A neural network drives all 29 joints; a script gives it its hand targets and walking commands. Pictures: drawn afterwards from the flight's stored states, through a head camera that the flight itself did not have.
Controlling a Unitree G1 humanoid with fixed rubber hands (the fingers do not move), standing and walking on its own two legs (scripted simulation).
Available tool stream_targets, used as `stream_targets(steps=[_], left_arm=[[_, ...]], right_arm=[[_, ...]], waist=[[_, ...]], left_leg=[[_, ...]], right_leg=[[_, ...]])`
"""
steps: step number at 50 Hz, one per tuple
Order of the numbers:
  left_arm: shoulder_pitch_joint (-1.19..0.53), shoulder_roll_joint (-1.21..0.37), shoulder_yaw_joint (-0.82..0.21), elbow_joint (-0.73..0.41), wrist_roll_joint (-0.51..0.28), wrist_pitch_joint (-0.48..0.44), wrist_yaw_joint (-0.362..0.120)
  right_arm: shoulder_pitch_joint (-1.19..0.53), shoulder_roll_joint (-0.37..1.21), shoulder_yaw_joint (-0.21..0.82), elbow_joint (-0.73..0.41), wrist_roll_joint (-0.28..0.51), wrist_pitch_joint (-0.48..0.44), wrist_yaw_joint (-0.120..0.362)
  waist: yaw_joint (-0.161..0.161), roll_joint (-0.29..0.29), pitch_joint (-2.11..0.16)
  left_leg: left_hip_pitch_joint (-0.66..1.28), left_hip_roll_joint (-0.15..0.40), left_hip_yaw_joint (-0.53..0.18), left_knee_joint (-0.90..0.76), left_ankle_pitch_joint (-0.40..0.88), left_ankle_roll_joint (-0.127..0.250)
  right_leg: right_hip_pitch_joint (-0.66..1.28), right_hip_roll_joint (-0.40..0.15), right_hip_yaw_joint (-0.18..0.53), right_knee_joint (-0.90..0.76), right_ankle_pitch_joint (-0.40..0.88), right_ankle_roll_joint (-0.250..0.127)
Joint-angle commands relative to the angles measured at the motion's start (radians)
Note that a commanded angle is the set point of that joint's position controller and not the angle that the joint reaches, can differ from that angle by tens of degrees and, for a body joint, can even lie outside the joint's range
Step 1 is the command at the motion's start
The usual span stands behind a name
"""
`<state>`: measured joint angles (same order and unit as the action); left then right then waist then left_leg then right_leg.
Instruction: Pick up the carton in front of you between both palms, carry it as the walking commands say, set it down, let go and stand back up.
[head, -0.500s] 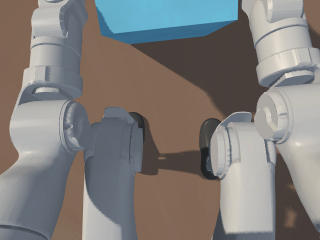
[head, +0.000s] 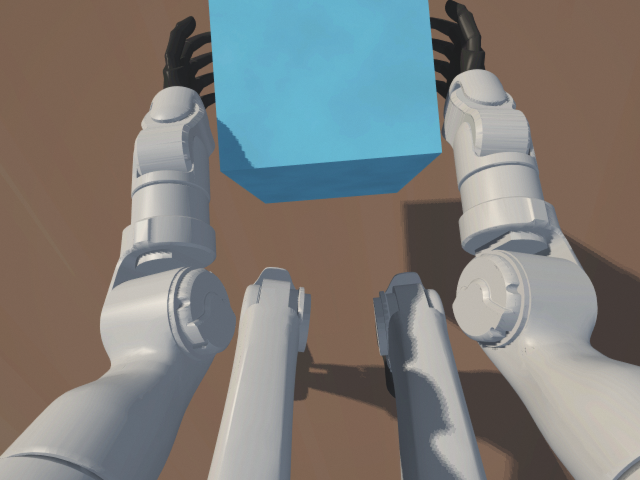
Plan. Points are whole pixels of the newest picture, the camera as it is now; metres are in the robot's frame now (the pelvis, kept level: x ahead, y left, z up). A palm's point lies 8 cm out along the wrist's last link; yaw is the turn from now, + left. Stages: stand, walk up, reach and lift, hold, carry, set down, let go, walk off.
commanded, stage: reach and lift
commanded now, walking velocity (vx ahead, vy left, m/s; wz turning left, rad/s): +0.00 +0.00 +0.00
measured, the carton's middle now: (324, 107) +0.53 +0.03 -0.14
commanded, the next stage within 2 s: none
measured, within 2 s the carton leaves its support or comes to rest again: neither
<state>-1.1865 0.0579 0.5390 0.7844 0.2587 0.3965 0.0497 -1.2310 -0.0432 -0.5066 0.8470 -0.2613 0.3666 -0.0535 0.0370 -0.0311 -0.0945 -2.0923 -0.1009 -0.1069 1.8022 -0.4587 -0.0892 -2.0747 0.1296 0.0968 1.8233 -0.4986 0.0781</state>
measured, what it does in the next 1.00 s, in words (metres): rises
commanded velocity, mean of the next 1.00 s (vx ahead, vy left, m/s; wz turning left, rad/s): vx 0.00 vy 0.00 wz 0.00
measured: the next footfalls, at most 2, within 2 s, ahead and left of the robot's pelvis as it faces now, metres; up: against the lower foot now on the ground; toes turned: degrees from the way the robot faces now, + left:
none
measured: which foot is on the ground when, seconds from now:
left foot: down 0.00-1.00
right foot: down 0.00-1.00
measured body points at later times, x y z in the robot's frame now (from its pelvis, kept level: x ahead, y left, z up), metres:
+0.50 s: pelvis +0.04 +0.00 +0.12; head +0.24 +0.01 +0.53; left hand +0.48 +0.18 +0.07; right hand +0.50 -0.13 +0.07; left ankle +0.13 +0.14 -0.44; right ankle +0.12 -0.13 -0.44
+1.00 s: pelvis +0.09 +0.00 +0.25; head +0.17 +0.01 +0.70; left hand +0.44 +0.17 +0.22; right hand +0.44 -0.14 +0.22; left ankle +0.13 +0.14 -0.44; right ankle +0.12 -0.13 -0.44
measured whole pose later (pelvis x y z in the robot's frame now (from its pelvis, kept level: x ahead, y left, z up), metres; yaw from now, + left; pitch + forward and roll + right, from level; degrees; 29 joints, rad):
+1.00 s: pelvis +0.09 +0.00 +0.25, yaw +1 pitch +18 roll +0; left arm -0.42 -0.11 0.33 0.57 0.20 0.36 0.05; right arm -0.41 0.13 -0.32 0.57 -0.20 0.34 -0.05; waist 0.01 -0.01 -0.18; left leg -0.82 -0.07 -0.14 0.86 -0.35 -0.04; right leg -0.80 0.07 0.14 0.87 -0.38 0.03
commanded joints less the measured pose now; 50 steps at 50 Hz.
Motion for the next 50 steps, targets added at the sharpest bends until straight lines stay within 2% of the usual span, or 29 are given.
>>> stream_targets(steps=[1,7,13,22,32,42,50], left_arm=[[-0.718,-1.034,-0.451,-0.013,-0.169,-0.024,-0.272],[-0.669,-1.111,-0.587,-0.123,-0.242,0.000,-0.275],[-0.528,-1.167,-0.677,-0.165,-0.280,0.015,-0.276],[-0.311,-1.201,-0.695,-0.135,-0.257,-0.024,-0.265],[-0.112,-1.222,-0.707,-0.127,-0.220,-0.066,-0.255],[0.089,-1.240,-0.772,-0.173,-0.212,-0.078,-0.252],[0.251,-1.240,-0.822,-0.223,-0.218,-0.047,-0.256]], right_arm=[[-0.663,1.022,0.390,-0.002,0.148,-0.019,0.238],[-0.625,1.109,0.541,-0.134,0.226,0.008,0.253],[-0.490,1.163,0.639,-0.192,0.262,0.023,0.254],[-0.270,1.201,0.656,-0.168,0.245,-0.014,0.242],[-0.072,1.218,0.673,-0.175,0.216,-0.052,0.236],[0.131,1.231,0.742,-0.230,0.209,-0.061,0.242],[0.297,1.226,0.784,-0.276,0.207,-0.026,0.256]], waist=[[0.020,0.024,-1.046],[0.028,0.020,-1.262],[0.018,0.016,-1.232],[0.004,0.021,-1.017],[-0.007,0.028,-0.862],[-0.021,0.032,-0.729],[-0.028,0.036,-0.581]], left_leg=[[0.639,-0.057,0.229,-0.206,0.071,0.051],[0.837,-0.063,0.229,-0.262,0.190,0.039],[0.928,-0.066,0.206,-0.334,0.252,0.033],[1.032,-0.070,0.163,-0.492,0.262,0.042],[1.232,-0.059,0.115,-0.689,0.269,0.057],[1.475,-0.040,0.067,-0.899,0.350,0.067],[1.691,-0.022,0.035,-1.079,0.448,0.071]], right_leg=[[0.500,0.056,-0.201,-0.231,0.042,-0.059],[0.677,0.062,-0.205,-0.286,0.144,-0.043],[0.788,0.064,-0.188,-0.361,0.213,-0.034],[0.912,0.059,-0.143,-0.525,0.240,-0.033],[1.116,0.043,-0.097,-0.725,0.252,-0.042],[1.374,0.017,-0.051,-0.933,0.343,-0.052],[1.579,-0.002,-0.023,-1.110,0.445,-0.060]])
